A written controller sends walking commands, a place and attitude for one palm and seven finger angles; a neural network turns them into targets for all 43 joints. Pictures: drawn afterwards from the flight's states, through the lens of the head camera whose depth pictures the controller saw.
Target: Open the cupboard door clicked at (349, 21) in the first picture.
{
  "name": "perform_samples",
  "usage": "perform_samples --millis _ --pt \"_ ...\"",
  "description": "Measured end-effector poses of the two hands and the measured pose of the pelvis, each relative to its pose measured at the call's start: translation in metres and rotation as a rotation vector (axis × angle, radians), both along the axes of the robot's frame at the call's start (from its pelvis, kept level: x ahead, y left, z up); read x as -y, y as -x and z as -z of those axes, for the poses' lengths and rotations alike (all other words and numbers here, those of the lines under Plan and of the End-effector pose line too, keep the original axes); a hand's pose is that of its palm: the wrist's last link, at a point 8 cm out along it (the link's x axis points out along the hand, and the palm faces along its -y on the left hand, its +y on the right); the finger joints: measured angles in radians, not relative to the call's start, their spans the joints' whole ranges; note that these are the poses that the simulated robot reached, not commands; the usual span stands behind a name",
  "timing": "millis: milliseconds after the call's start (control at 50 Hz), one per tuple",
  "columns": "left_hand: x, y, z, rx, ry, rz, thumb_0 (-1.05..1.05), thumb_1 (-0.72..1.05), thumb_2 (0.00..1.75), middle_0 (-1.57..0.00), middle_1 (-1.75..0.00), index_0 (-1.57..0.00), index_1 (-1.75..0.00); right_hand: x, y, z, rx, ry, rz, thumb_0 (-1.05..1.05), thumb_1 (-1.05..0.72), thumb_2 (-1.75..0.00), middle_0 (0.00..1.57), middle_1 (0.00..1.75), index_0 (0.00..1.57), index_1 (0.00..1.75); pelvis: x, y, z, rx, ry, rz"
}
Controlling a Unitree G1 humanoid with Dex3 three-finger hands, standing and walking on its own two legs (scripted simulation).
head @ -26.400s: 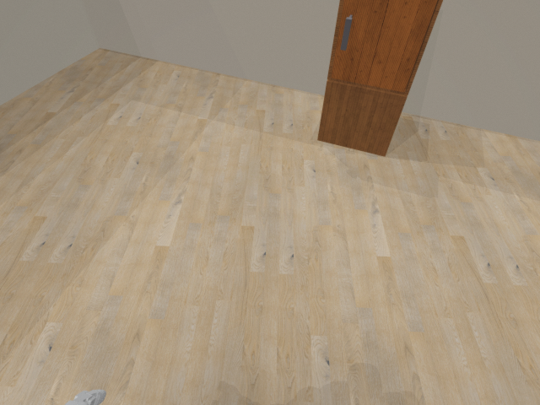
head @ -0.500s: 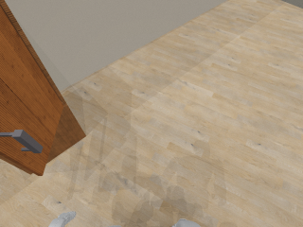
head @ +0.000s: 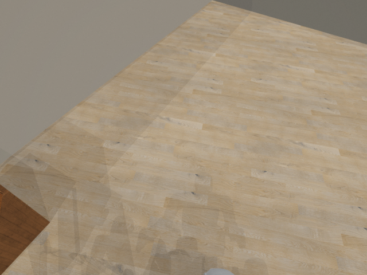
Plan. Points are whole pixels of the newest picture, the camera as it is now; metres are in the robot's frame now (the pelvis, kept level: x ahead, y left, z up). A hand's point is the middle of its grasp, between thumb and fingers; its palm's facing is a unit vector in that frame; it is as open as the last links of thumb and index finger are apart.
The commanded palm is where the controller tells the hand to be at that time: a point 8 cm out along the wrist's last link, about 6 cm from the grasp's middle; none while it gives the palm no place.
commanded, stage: walk to a spot facing it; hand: left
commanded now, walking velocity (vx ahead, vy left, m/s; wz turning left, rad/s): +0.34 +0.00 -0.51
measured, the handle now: out of the picture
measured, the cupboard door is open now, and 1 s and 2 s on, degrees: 49 49 49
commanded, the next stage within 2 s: turn to face it in 1.20 s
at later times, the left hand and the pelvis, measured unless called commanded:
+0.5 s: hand (162, 204) +0.32 +0.07 -0.16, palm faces -0.19 -0.95 -0.23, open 7.2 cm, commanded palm none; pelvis +0.19 -0.09 +0.00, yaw -12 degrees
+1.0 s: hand (173, 163) +0.47 +0.05 -0.17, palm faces -0.16 -0.97 -0.15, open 7.4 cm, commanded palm none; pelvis +0.44 -0.12 +0.00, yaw -15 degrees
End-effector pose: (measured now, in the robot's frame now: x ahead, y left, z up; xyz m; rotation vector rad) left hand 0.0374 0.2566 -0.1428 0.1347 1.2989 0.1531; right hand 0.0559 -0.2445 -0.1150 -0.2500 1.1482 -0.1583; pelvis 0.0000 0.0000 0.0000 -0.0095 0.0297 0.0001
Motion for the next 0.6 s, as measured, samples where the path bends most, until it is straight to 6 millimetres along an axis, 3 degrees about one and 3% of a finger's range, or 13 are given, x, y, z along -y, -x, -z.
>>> perform_samples --millis 100,200,260,300,360,440,600 --pt "0.017 -0.095 -0.011 0.09 0.016 0.117 0.01 0.91 0.9 -0.2 -0.3 -0.2 -0.3 -0.002 0.045 0.002 -0.171 -0.026 0.122 0.0 -0.91 -0.9 0.2 0.3 0.2 0.3 0.006 -0.034 -0.006 -0.002 0.005 0.071" --pt "0.06 -0.2 -0.013 0.166 0.018 0.266 0.01 0.91 0.9 -0.2 -0.3 -0.19 -0.3 -0.001 0.087 0.011 -0.342 -0.073 0.266 0.0 -0.91 -0.9 0.2 0.3 0.2 0.3 0.025 -0.073 0.001 0.005 -0.008 0.13" --pt "0.092 -0.26 -0.011 0.238 0.01 0.331 0.01 0.91 0.9 -0.2 -0.3 -0.19 -0.3 0.005 0.101 0.022 -0.445 -0.11 0.33 0.0 -0.91 -0.9 0.2 0.3 0.2 0.3 0.045 -0.101 0.014 0.016 -0.015 0.147" --pt "0.109 -0.286 -0.008 0.3 -0.001 0.336 0.01 0.91 0.9 -0.2 -0.3 -0.2 -0.3 0.014 0.098 0.031 -0.494 -0.134 0.36 0.0 -0.91 -0.9 0.2 0.3 0.2 0.3 0.06 -0.117 0.024 0.03 -0.032 0.155" --pt "0.125 -0.295 -0.011 0.278 -0.011 0.329 0.0 0.91 0.9 -0.2 -0.3 -0.2 -0.3 0.034 0.061 0.036 -0.462 -0.134 0.382 0.01 -0.91 -0.9 0.2 0.3 0.2 0.3 0.072 -0.136 0.018 0.048 -0.024 0.167" --pt "0.139 -0.284 -0.014 0.157 -0.01 0.323 0.0 0.91 0.9 -0.2 -0.3 -0.2 -0.3 0.062 -0.021 0.029 -0.297 -0.121 0.371 0.01 -0.91 -0.9 0.2 0.3 0.2 0.3 0.085 -0.166 0.002 0.034 -0.027 0.196" --pt "0.127 -0.28 -0.018 0.028 -0.045 0.213 -0.01 0.94 0.9 -0.2 -0.3 -0.2 -0.3 0.094 -0.182 0.017 -0.062 -0.122 0.284 0.0 -0.91 -0.9 0.2 0.3 0.2 0.3 0.104 -0.238 -0.008 0.011 -0.013 0.217"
